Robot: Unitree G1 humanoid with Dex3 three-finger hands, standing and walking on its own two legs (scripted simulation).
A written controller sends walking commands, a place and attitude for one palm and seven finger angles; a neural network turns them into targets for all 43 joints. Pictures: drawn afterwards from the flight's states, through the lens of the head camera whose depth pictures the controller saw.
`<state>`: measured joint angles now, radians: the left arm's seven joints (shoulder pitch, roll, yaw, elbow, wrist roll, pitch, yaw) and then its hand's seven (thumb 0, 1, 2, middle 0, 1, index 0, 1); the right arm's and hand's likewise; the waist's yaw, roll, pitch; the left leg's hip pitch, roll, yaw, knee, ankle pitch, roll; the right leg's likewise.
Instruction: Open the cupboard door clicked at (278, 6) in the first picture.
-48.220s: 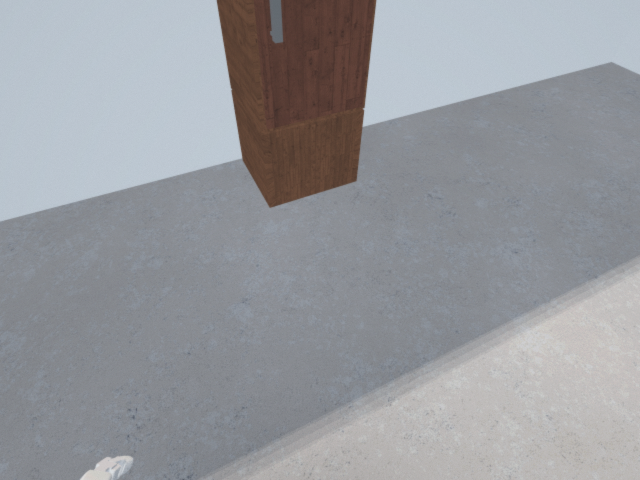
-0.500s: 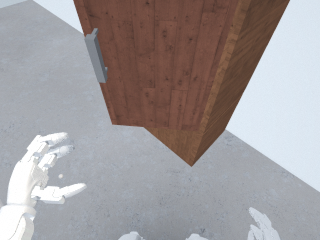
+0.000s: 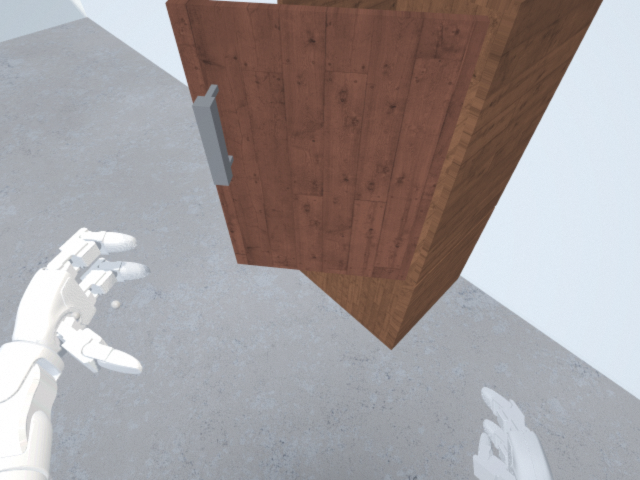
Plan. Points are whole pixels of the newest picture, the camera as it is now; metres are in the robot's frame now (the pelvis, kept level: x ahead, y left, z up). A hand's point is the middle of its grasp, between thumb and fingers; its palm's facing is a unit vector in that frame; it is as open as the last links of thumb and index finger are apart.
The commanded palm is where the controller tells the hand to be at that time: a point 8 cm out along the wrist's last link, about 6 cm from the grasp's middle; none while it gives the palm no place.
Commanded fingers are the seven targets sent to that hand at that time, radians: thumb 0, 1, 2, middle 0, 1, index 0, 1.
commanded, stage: raise the hand with hooked fingers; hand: left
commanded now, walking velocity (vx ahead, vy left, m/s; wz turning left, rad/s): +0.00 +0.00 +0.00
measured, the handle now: (218, 136) +0.59 +0.22 +0.09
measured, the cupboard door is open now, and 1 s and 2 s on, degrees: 39 39 39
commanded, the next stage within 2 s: move the hooked fingers beside the handle in 0.62 s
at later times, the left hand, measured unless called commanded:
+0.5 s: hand (117, 280) +0.30 +0.26 +0.10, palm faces +0.02 -1.00 -0.04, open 14.0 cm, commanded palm +0.26 +0.31 +0.11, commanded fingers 0.00 -0.50 0.30 -0.30 -1.20 -0.30 -1.20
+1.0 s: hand (127, 250) +0.34 +0.26 +0.11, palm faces -0.01 -1.00 -0.02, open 14.0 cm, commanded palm +0.31 +0.31 +0.11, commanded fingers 0.00 -0.50 0.30 -0.30 -1.20 -0.30 -1.20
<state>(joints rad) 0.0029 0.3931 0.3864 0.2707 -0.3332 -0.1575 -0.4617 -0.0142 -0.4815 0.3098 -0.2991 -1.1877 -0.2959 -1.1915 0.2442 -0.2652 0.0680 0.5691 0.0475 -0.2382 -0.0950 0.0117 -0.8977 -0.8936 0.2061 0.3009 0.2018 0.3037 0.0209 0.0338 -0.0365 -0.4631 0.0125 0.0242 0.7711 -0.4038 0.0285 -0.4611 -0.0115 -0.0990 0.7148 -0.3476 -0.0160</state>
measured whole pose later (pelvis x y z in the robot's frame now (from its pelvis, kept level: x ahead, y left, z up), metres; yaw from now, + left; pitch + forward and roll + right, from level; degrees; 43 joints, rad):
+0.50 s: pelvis +0.00 -0.01 +0.01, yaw -1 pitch +5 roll -1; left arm -0.09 0.41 0.45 0.39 -0.33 -0.16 -0.49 -0.02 -0.50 0.30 -0.30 -1.20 -0.30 -1.20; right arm 0.28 -0.29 0.05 0.58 0.05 -0.21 -0.09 0.01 -0.90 -0.89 0.20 0.30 0.20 0.30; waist 0.00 0.02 -0.03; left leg -0.41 0.02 0.04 0.70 -0.37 0.02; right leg -0.43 0.00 -0.09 0.66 -0.32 -0.03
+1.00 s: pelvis -0.01 -0.01 +0.00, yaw +0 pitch +6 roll -1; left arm -0.34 0.49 0.45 0.65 -0.30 -0.20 -0.53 -0.02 -0.50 0.30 -0.30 -1.20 -0.30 -1.20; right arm 0.26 -0.29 0.06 0.62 0.05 -0.20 -0.11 0.01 -0.90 -0.89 0.21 0.30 0.20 0.30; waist -0.01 0.02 -0.02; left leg -0.48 0.02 0.02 0.74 -0.37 0.01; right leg -0.48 0.00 -0.10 0.69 -0.32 -0.03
